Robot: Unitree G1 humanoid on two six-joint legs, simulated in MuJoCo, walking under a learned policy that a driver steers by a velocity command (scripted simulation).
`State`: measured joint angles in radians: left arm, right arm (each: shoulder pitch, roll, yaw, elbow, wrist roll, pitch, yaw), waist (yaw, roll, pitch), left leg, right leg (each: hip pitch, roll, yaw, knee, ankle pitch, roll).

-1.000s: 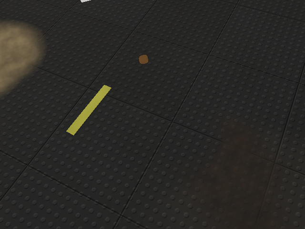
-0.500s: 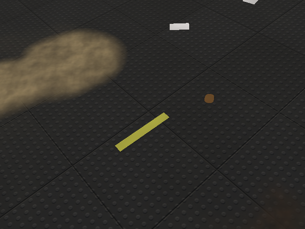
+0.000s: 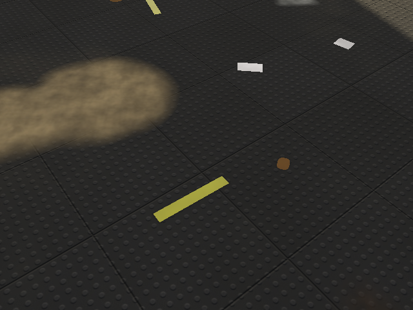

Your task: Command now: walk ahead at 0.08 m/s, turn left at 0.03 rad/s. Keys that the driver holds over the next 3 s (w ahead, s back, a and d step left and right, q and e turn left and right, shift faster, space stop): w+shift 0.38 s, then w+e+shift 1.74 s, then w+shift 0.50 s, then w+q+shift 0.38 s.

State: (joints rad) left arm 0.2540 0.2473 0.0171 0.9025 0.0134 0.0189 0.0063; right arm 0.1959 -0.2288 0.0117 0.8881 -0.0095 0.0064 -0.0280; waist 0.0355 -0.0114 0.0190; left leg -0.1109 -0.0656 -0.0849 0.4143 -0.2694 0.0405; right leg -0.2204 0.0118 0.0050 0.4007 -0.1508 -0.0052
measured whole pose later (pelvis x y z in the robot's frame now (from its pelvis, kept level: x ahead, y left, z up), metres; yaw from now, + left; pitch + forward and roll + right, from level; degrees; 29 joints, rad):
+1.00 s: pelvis +0.57 -0.09 -0.01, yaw -26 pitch +1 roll +3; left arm 0.08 0.33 0.07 0.73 0.03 0.00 -0.08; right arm 0.44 -0.31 -0.07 0.95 -0.03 -0.11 0.00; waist -0.04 -0.04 0.00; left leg 0.02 -0.01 0.25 0.29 -0.32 -0.01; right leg -0.79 -0.10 -0.05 1.14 -0.07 -0.11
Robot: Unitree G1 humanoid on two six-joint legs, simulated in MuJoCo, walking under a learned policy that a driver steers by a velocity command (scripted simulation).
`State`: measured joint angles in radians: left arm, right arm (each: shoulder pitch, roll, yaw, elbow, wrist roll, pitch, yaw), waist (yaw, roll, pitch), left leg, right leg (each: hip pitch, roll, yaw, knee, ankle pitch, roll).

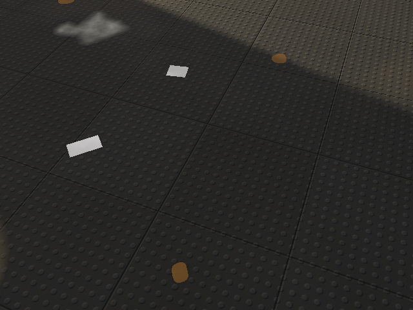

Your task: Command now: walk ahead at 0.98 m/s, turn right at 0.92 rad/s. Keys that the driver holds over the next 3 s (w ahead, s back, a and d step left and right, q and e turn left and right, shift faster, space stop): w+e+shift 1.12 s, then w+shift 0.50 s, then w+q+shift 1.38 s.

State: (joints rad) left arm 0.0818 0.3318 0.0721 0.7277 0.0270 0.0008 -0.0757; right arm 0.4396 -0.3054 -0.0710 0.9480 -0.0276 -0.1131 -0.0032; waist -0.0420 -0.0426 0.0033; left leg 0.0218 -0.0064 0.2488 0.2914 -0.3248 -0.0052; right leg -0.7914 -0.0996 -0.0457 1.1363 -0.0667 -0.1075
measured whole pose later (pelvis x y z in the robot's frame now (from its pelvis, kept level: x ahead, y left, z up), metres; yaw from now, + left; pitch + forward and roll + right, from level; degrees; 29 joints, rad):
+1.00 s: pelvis +0.84 -0.27 -0.02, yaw -56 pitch +2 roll +2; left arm -0.10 0.31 0.01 0.57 0.03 0.00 -0.10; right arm 0.53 -0.28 -0.04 0.90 -0.03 -0.09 -0.01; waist -0.08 -0.04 0.05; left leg 0.25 0.00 0.33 0.21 -0.44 -0.07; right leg -0.76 -0.02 -0.14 0.81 -0.05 -0.17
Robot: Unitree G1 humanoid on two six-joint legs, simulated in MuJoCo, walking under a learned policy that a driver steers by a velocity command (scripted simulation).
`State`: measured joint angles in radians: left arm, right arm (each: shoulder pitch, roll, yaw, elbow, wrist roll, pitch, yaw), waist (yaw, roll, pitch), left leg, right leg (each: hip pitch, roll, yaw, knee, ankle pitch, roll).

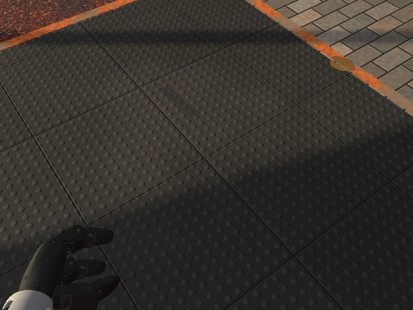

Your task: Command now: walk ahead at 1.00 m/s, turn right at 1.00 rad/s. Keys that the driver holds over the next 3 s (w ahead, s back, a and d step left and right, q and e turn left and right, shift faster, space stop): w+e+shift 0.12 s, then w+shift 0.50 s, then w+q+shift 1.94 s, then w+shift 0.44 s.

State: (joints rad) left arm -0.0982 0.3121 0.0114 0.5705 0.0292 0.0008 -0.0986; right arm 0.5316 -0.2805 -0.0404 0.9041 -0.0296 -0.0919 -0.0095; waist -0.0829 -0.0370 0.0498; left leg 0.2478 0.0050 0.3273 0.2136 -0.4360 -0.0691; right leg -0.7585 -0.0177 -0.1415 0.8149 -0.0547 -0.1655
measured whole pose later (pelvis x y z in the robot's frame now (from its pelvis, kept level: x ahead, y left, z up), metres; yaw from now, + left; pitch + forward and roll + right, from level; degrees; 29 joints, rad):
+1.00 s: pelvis +0.94 -0.17 +0.01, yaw -6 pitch +3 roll +0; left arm 0.07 0.25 0.00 0.69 0.06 -0.09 0.00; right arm 0.43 -0.31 -0.06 0.85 0.01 -0.06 0.01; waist -0.07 0.03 0.02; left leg -0.26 -0.01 -0.07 1.19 -0.34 0.10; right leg -0.45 -0.03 -0.05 0.62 -0.22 0.00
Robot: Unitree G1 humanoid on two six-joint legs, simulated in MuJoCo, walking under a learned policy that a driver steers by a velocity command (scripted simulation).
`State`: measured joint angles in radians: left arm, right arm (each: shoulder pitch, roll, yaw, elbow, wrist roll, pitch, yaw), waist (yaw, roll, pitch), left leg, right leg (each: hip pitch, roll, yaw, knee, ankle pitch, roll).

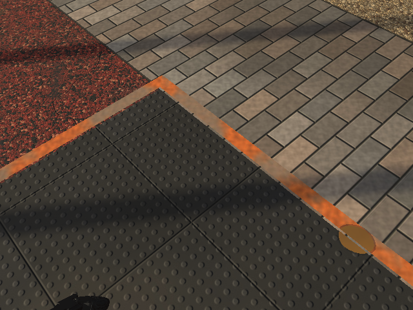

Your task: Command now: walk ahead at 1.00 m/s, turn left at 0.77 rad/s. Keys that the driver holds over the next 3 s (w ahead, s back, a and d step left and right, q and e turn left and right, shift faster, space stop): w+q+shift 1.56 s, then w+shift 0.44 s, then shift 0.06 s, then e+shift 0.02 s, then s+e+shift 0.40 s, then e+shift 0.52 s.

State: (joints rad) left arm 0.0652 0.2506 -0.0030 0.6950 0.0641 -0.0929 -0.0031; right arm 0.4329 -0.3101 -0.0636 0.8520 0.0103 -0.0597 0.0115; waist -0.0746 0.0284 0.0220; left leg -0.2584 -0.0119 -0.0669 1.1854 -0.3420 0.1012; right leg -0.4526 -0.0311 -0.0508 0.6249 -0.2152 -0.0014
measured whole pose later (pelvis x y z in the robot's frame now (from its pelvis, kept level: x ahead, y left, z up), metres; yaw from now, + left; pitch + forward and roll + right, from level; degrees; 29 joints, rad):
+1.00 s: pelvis +0.86 +0.23 +0.01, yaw +55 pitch +1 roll -3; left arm 0.43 0.33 0.06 0.82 0.03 -0.09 0.00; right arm 0.09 -0.38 -0.06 0.62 -0.03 0.02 0.07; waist 0.05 0.07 0.00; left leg -0.73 0.04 0.01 1.23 -0.17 0.08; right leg -0.06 -0.01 -0.18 0.36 -0.31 0.02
